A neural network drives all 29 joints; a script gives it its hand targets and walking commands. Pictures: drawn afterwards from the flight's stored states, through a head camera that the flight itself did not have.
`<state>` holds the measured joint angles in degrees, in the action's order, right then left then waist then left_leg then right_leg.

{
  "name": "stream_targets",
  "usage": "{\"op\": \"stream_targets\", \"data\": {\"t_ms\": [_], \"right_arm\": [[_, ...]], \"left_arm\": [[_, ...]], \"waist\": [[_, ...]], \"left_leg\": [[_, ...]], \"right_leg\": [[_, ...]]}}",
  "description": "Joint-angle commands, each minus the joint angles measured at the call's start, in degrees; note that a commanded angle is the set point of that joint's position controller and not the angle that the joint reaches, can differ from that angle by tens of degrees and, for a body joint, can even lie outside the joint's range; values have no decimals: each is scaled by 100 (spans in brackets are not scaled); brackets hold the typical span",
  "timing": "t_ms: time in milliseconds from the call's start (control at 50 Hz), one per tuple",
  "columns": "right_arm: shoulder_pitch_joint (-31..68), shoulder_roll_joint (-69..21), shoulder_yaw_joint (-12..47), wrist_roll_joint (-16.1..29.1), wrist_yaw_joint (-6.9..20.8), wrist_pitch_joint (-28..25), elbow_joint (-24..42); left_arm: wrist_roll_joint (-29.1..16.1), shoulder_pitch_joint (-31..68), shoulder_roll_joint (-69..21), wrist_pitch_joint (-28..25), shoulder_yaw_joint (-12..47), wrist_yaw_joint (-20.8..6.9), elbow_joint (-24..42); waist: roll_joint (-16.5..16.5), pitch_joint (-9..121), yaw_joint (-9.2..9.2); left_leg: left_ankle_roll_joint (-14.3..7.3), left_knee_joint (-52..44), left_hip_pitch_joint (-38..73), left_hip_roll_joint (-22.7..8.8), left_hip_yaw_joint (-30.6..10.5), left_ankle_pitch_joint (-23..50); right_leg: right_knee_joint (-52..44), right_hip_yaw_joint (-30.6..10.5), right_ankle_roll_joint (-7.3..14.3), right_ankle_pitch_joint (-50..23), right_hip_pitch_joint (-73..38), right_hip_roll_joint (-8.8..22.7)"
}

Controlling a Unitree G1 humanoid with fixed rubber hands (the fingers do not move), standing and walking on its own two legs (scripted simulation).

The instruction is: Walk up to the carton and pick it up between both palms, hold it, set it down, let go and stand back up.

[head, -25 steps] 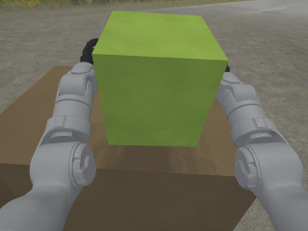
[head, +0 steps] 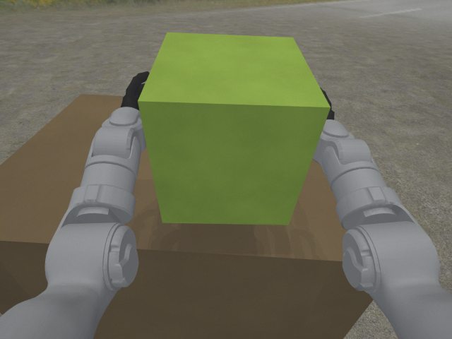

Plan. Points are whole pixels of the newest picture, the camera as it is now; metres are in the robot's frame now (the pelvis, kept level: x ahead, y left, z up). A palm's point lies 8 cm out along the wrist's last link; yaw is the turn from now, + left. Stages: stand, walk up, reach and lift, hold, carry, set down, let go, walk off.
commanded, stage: set down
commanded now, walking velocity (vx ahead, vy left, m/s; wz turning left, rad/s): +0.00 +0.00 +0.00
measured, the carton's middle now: (228, 129) +0.44 +0.00 +0.22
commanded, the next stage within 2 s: none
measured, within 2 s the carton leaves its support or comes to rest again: neither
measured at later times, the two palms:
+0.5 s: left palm (140, 127) +0.43 +0.16 +0.23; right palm (318, 138) +0.42 -0.17 +0.21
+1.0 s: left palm (143, 136) +0.44 +0.16 +0.20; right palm (314, 148) +0.42 -0.17 +0.19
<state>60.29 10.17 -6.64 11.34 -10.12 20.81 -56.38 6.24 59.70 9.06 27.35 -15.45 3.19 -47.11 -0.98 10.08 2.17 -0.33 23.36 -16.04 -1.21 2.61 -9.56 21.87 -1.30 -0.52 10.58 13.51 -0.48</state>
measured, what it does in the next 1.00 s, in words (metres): stands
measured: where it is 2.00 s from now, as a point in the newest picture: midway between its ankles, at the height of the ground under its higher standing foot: outside the picture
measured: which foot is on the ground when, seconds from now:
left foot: down 0.00-1.00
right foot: down 0.00-1.00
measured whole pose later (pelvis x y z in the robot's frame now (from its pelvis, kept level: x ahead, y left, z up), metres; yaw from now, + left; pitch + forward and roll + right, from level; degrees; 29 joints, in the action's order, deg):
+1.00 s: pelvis +0.01 +0.00 +0.00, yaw +0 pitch +3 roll -1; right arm 57.1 6.3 -15.8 1.1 -8.9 14.1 -60.1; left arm 6.2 60.6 9.5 13.7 -15.9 2.4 -62.8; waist -1.3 7.9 2.2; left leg -0.4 23.1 -16.0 -1.2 2.6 -10.1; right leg 21.6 -1.3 -0.5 11.0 13.5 -0.5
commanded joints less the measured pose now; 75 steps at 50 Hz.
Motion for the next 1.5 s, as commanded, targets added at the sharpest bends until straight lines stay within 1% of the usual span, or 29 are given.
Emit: {"op": "stream_targets", "data": {"t_ms": [0,60,80,100,120,200,280,320,380,440,460,520,600,680,760,800,840,940,1040,1120,1140,1180,1260,1300,1320,1340,1380,1420,1480], "right_arm": [[5119,-3717,248,-200,584,-715,1231],[5594,-4035,633,7,594,-908,1799],[5415,-4050,664,-31,599,-927,1770],[5503,-4012,682,-21,579,-955,1829],[5482,-4088,819,44,558,-957,1921],[5149,-3950,480,-254,516,-921,1386],[4969,-3998,393,-305,540,-969,1182],[5171,-4070,471,-268,540,-1012,1401],[5159,-4227,562,-299,524,-1060,1496],[4848,-4187,428,-400,500,-1028,1219],[5163,-4195,425,-365,522,-1082,1489],[5082,-4172,236,-490,538,-1117,1255],[4838,-4299,135,-687,572,-1089,954],[4842,-4157,-201,-874,597,-1125,866],[5077,-4452,158,-787,621,-1253,1339],[4919,-4304,37,-840,596,-1262,1174],[4853,-4347,10,-898,594,-1258,1192],[4843,-4262,-315,-1121,607,-1253,1109],[4579,-4368,-280,-1235,658,-1295,1043],[4699,-4451,-104,-1164,668,-1353,1303],[4586,-4357,-250,-1207,641,-1331,1223],[4664,-4343,-323,-1277,623,-1374,1246],[4512,-4386,-371,-1373,663,-1359,1267],[4703,-4511,-251,-1317,653,-1445,1450],[4558,-4483,-323,-1369,663,-1393,1322],[4543,-4475,-265,-1350,657,-1447,1412],[4487,-4460,-229,-1323,659,-1441,1452],[4507,-4433,-237,-1366,656,-1514,1513],[4327,-4438,-328,-1437,647,-1466,1438]], "left_arm": [[-808,4790,-3534,-623,1346,-1093,441],[-1035,5097,-3753,-846,1681,-981,871],[-1095,5102,-3712,-910,1736,-963,808],[-1186,5162,-3851,-939,1916,-939,888],[-1156,4994,-3849,-934,1880,-931,830],[-873,4685,-3472,-926,1379,-1019,144],[-812,4816,-3535,-1084,1326,-1051,163],[-904,4949,-3473,-1148,1368,-1053,185],[-914,4882,-3499,-1218,1406,-1052,214],[-869,4936,-3454,-1254,1358,-1097,84],[-893,4848,-3496,-1263,1310,-1105,-3],[-905,5133,-3494,-1371,1376,-1106,-23],[-789,5147,-3257,-1492,1082,-1151,-210],[-817,5299,-3221,-1567,1107,-1192,-504],[-894,5159,-3396,-1692,1239,-1150,-367],[-873,5188,-3389,-1715,1294,-1165,-395],[-792,5012,-3316,-1720,1140,-1181,-530],[-792,5097,-3182,-1823,943,-1259,-979],[-802,5212,-3211,-1983,1078,-1256,-624],[-672,4889,-3192,-1984,910,-1294,-868],[-667,4821,-3200,-1965,864,-1323,-1004],[-768,5032,-3274,-2014,1029,-1333,-943],[-644,4942,-3134,-2088,882,-1359,-990],[-797,5099,-3355,-2142,1148,-1330,-755],[-671,4943,-3262,-2126,908,-1362,-1055],[-734,4875,-3361,-2173,1118,-1354,-889],[-687,4602,-3311,-2127,966,-1370,-1048],[-680,4610,-3392,-2160,1070,-1367,-1028],[-639,4520,-3192,-2173,867,-1424,-1188]], "waist": [[-71,2128,717],[26,3002,553],[45,3056,536],[68,3215,660],[47,3138,611],[-186,2420,645],[-134,2438,747],[-169,2724,601],[-190,2763,588],[-206,2669,746],[-272,2800,662],[-127,2667,777],[-304,2499,657],[-134,2440,851],[-177,2925,617],[-118,2870,822],[-171,2782,711],[-198,2462,786],[-116,2883,805],[-225,2891,625],[-255,2670,778],[-198,2806,865],[-166,2807,791],[-56,3208,833],[-133,2928,777],[-75,3161,857],[-191,2924,811],[-46,3102,824],[-220,2885,827]], "left_leg": [[155,-492,2163,244,-290,726],[209,-259,2420,284,-281,1341],[232,-223,2388,304,-277,1458],[267,-149,2516,283,-312,1586],[273,-113,2464,309,-257,1686],[161,-323,2105,301,-220,1053],[178,-385,2152,302,-262,1055],[158,-328,2152,307,-201,1113],[153,-277,2066,337,-174,1175],[172,-326,2022,353,-164,1134],[125,-329,2081,333,-187,1072],[175,-353,2051,324,-194,945],[81,-424,1849,362,-133,729],[109,-487,1819,332,-135,468],[114,-314,1938,357,-112,999],[175,-270,1909,366,-150,1087],[144,-301,1823,391,-88,1035],[84,-463,1668,377,-79,478],[139,-386,1756,364,-64,850],[119,-321,1609,398,-41,1143],[100,-360,1578,383,-66,1017],[142,-341,1527,377,-71,1011],[117,-383,1508,389,-52,977],[194,-288,1662,361,-53,1273],[156,-317,1585,376,-46,1179],[202,-263,1653,377,-56,1426],[139,-263,1531,396,-65,1332],[227,-223,1628,368,-45,1543],[139,-283,1589,396,-22,1357]], "right_leg": [[-797,278,-164,-1094,-821,-258],[-680,267,-184,-1735,-1061,-264],[-667,246,-190,-1889,-1108,-234],[-612,271,-184,-2019,-1113,-277],[-609,280,-185,-2148,-1157,-287],[-693,228,-241,-1738,-1157,-192],[-698,261,-233,-1681,-1107,-216],[-654,215,-243,-1798,-1143,-178],[-578,173,-281,-2135,-1295,-153],[-582,182,-282,-2184,-1338,-124],[-600,174,-296,-2061,-1300,-125],[-604,253,-269,-1773,-1092,-156],[-590,187,-298,-1806,-1247,-84],[-646,238,-250,-1388,-1022,-106],[-474,207,-277,-2047,-1224,-100],[-456,217,-294,-2256,-1291,-104],[-492,194,-318,-2156,-1375,-80],[-561,202,-331,-1641,-1097,-73],[-457,188,-308,-2020,-1299,-37],[-329,150,-377,-2610,-1529,-41],[-376,169,-389,-2619,-1515,-44],[-336,157,-368,-2553,-1515,-52],[-318,146,-385,-2611,-1479,-29],[-269,192,-352,-2751,-1481,-58],[-299,174,-367,-2629,-1460,-43],[-241,199,-358,-2971,-1536,-62],[-242,154,-403,-3081,-1636,-58],[-195,197,-369,-3164,-1576,-63],[-243,146,-421,-3126,-1572,-15]]}}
